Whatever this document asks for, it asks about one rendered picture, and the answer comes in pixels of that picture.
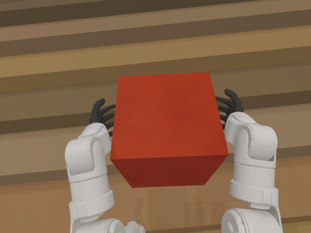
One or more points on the robot right upper arm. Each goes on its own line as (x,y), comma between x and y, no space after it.
(237,220)

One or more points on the robot left upper arm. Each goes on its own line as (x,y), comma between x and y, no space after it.
(110,225)

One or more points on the left robot hand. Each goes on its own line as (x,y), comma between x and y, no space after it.
(97,114)

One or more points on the robot right forearm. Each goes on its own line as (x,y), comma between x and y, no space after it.
(255,145)

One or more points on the robot left shin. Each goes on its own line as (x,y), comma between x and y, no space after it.
(132,222)

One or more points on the carton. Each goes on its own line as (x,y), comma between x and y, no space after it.
(167,130)

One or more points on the right robot hand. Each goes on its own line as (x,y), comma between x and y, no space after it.
(233,106)

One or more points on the robot left forearm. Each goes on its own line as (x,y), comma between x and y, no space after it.
(87,173)

